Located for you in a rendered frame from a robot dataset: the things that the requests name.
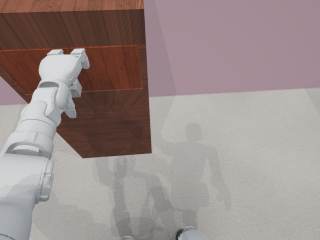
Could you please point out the robot left upper arm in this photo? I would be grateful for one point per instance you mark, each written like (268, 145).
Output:
(25, 180)

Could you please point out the left robot hand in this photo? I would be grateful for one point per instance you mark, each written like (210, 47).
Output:
(65, 68)

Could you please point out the cabinet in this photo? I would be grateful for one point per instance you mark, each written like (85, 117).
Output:
(113, 122)

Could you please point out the handle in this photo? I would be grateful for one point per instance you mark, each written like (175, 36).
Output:
(76, 89)

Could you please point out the robot right thigh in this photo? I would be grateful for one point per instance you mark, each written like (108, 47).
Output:
(192, 235)

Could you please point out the left robot forearm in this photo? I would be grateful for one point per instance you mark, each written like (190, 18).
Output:
(35, 131)

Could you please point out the robot right shin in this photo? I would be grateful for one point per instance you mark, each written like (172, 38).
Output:
(187, 229)

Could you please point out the drawer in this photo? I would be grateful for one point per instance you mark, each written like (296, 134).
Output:
(112, 67)

